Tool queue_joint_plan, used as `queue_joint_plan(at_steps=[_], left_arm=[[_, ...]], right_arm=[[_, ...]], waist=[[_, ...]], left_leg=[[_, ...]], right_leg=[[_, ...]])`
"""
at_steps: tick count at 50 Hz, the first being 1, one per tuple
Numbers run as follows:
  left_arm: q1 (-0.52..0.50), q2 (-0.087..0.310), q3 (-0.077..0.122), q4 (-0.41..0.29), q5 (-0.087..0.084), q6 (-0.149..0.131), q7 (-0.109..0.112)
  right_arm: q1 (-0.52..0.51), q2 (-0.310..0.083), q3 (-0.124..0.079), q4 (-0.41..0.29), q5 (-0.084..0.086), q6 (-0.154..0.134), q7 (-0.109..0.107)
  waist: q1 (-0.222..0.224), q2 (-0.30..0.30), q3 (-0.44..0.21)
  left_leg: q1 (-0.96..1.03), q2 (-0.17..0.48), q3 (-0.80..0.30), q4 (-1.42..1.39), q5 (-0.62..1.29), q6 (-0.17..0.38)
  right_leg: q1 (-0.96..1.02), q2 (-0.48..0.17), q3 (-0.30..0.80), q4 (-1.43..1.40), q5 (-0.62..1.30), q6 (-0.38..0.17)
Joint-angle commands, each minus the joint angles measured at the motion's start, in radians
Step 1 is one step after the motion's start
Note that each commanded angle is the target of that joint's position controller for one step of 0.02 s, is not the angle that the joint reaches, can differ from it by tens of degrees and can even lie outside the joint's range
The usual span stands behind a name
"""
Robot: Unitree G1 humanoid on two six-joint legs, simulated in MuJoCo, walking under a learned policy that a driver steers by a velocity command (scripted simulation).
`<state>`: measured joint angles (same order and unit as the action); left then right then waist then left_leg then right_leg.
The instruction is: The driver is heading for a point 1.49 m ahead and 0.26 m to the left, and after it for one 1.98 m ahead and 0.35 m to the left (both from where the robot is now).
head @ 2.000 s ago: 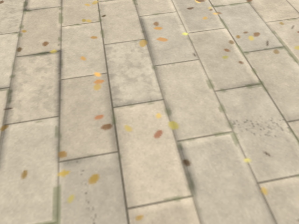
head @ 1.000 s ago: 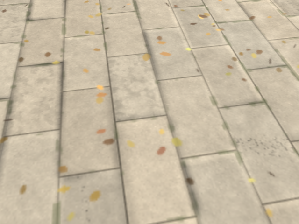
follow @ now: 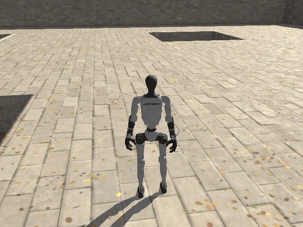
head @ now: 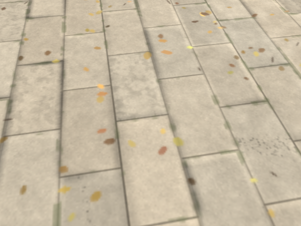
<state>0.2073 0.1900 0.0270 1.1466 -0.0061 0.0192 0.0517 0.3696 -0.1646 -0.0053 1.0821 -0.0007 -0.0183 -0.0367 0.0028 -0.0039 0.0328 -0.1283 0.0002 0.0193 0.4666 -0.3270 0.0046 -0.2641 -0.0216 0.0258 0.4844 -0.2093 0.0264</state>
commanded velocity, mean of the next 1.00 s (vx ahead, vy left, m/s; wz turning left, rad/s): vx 0.21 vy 0.00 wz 0.00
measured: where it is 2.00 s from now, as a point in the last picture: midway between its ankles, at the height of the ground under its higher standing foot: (156, 161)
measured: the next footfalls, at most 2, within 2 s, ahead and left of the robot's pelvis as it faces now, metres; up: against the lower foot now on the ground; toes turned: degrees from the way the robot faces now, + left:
left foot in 1.10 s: +0.48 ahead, +0.10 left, +0.00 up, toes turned +3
right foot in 1.68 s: +0.80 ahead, -0.14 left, +0.00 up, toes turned -2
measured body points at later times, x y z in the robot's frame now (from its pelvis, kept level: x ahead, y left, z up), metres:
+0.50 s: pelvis +0.02 +0.00 +0.00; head +0.02 -0.01 +0.45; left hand +0.02 +0.24 -0.16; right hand -0.04 -0.24 -0.16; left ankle -0.05 +0.11 -0.74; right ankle +0.02 -0.12 -0.72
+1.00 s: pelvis +0.21 -0.03 +0.00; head +0.23 -0.04 +0.45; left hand +0.10 +0.20 -0.14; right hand +0.41 -0.25 -0.11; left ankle +0.40 +0.12 -0.69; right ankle +0.05 -0.13 -0.74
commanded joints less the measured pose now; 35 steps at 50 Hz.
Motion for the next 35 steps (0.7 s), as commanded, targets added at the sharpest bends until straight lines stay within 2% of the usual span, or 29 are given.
queue_joint_plan(at_steps=[1,18,19,20,21,22,23,24,25,26,27,28,29,30,31,32,33,34,35], left_arm=[[0.042,0.094,0.013,-0.017,0.0,-0.005,0.003],[0.064,0.084,0.014,-0.021,-0.001,-0.006,0.005],[0.08,0.072,0.012,-0.013,-0.001,-0.005,0.005],[0.082,0.072,0.013,-0.011,-0.005,-0.004,0.006],[0.08,0.076,0.017,-0.014,-0.01,-0.007,0.006],[0.054,0.076,0.018,-0.03,-0.01,-0.016,0.003],[0.014,0.06,0.015,-0.053,-0.01,-0.033,-0.005],[-0.016,0.043,0.01,-0.074,-0.013,-0.053,-0.015],[-0.034,0.046,0.011,-0.09,-0.019,-0.071,-0.026],[-0.043,0.055,0.013,-0.105,-0.027,-0.087,-0.035],[-0.035,0.062,0.016,-0.113,-0.033,-0.1,-0.042],[-0.001,0.062,0.019,-0.106,-0.037,-0.111,-0.048],[0.084,0.058,0.026,-0.068,-0.036,-0.117,-0.052],[0.185,0.069,0.041,-0.019,-0.03,-0.115,-0.053],[0.308,0.101,0.059,0.013,-0.025,-0.112,-0.054],[0.45,0.213,0.087,0.022,-0.025,-0.114,-0.048],[0.479,0.218,0.074,0.019,-0.005,-0.131,-0.06],[0.356,0.163,0.052,-0.012,-0.004,-0.145,-0.058],[0.265,0.118,0.037,-0.045,-0.007,-0.15,-0.063]], right_arm=[[0.101,-0.084,-0.014,-0.006,0.0,-0.003,-0.002],[0.117,-0.073,-0.017,-0.007,0.002,-0.005,-0.002],[0.136,-0.066,-0.017,0.003,0.002,-0.003,-0.004],[0.142,-0.081,-0.023,0.005,0.008,0.0,-0.007],[0.131,-0.114,-0.034,-0.006,0.014,0.002,-0.012],[0.139,-0.14,-0.042,-0.016,0.021,0.001,-0.015],[0.162,-0.174,-0.054,-0.02,0.028,-0.006,-0.015],[0.159,-0.208,-0.069,-0.026,0.033,-0.016,-0.014],[0.144,-0.203,-0.071,-0.034,0.027,-0.027,-0.013],[0.128,-0.187,-0.07,-0.043,0.023,-0.037,-0.01],[0.105,-0.178,-0.07,-0.053,0.027,-0.042,-0.005],[0.075,-0.178,-0.07,-0.064,0.036,-0.042,-0.001],[0.04,-0.18,-0.07,-0.073,0.043,-0.038,0.003],[0.041,-0.18,-0.069,-0.079,0.04,-0.035,0.007],[0.007,-0.169,-0.063,-0.095,0.034,-0.041,0.009],[-0.017,-0.101,-0.045,-0.131,0.026,-0.055,0.01],[-0.019,-0.057,-0.036,-0.155,0.038,-0.076,0.011],[-0.026,-0.09,-0.043,-0.16,0.058,-0.089,0.018],[-0.041,-0.108,-0.046,-0.161,0.058,-0.098,0.028]], waist=[[0.0,0.009,0.031],[0.0,0.01,0.038],[-0.001,0.016,0.014],[-0.004,0.033,0.029],[-0.008,0.07,0.06],[-0.022,0.106,0.105],[-0.043,0.162,0.143],[-0.051,0.202,0.185],[-0.045,0.195,0.213],[-0.038,0.184,0.224],[-0.022,0.166,0.213],[0.004,0.142,0.19],[0.047,0.116,0.151],[0.074,0.089,0.099],[0.13,0.018,0.052],[0.167,-0.258,-0.01],[0.146,-0.308,-0.05],[0.081,-0.161,0.039],[0.053,-0.093,0.077]], left_leg=[[-0.135,0.026,-0.022,-0.109,0.143,0.011],[-0.136,0.025,-0.023,-0.109,0.145,0.012],[-0.126,0.019,-0.018,-0.119,0.045,0.017],[-0.139,0.018,-0.03,-0.132,-0.119,0.036],[-0.158,0.041,-0.074,-0.155,-0.302,0.069],[-0.168,0.1,-0.158,-0.204,-0.45,0.109],[-0.15,0.194,-0.283,-0.269,-0.538,0.16],[-0.16,0.293,-0.405,-0.317,-0.545,0.216],[-0.138,0.343,-0.459,-0.336,-0.487,0.246],[-0.095,0.354,-0.456,-0.326,-0.404,0.245],[-0.063,0.338,-0.414,-0.303,-0.328,0.223],[-0.075,0.297,-0.337,-0.27,-0.263,0.191],[-0.15,0.235,-0.242,-0.214,-0.209,0.158],[-0.227,0.176,-0.179,-0.133,-0.127,0.14],[-0.309,0.113,-0.097,0.065,0.04,0.105],[-0.489,-0.008,0.049,0.458,-0.003,0.032],[-0.61,-0.056,-0.071,0.719,-0.208,0.038],[-0.7,0.02,-0.134,0.843,-0.152,0.068],[-0.711,0.068,-0.13,0.853,-0.042,0.093]], right_leg=[[0.092,-0.008,0.003,-0.047,0.159,-0.035],[0.09,-0.009,0.001,-0.043,0.159,-0.032],[0.099,0.007,-0.016,-0.037,0.065,-0.033],[0.074,0.036,-0.048,-0.003,-0.086,-0.035],[0.015,0.068,-0.083,0.052,-0.247,-0.04],[-0.072,0.077,-0.099,0.117,-0.316,-0.046],[-0.16,0.071,-0.114,0.216,-0.282,-0.05],[-0.214,0.026,-0.085,0.313,-0.228,-0.064],[-0.285,-0.013,-0.053,0.372,-0.243,-0.08],[-0.338,-0.041,-0.031,0.378,-0.289,-0.096],[-0.329,-0.056,-0.024,0.314,-0.306,-0.11],[-0.235,-0.044,-0.048,0.191,-0.273,-0.118],[-0.04,0.002,-0.109,0.056,-0.151,-0.113],[0.149,0.064,-0.15,0.026,-0.051,-0.091],[0.297,0.019,-0.053,-0.018,-0.05,-0.103],[0.433,-0.224,0.356,-0.209,-0.183,-0.206],[0.439,-0.375,0.737,-0.346,-0.28,-0.316],[0.376,-0.393,0.674,-0.333,-0.317,-0.308],[0.323,-0.34,0.521,-0.329,-0.283,-0.266]])
Velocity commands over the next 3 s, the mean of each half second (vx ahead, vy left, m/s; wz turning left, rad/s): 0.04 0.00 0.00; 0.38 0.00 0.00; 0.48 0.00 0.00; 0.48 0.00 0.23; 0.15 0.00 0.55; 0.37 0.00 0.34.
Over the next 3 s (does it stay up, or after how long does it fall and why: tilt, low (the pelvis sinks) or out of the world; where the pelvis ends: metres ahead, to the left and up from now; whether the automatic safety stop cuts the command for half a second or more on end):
stays up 1.06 0.05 0.01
